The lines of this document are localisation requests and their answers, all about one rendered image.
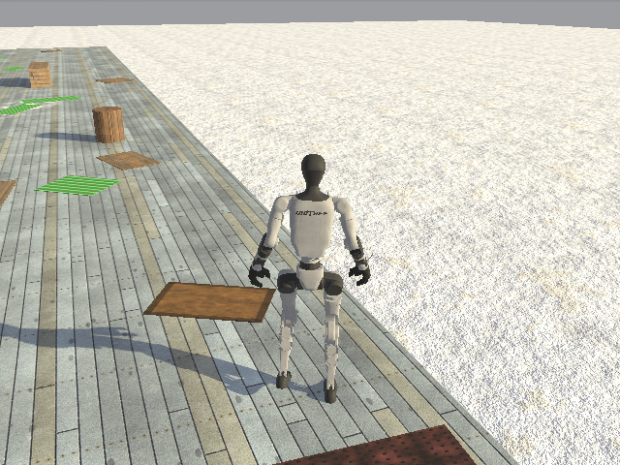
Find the right robot foot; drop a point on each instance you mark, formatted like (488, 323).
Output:
(330, 395)

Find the left robot forearm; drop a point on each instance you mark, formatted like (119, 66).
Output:
(261, 256)

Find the right robot upper arm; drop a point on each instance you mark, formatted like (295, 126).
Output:
(347, 220)

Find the right robot forearm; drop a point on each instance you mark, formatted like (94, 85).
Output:
(359, 257)

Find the right robot hand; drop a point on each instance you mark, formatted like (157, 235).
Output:
(365, 273)

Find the left robot hand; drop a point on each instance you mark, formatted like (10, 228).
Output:
(254, 273)

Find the humanoid robot head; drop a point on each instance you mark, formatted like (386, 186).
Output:
(313, 167)

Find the left robot upper arm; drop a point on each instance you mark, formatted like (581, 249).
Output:
(280, 205)

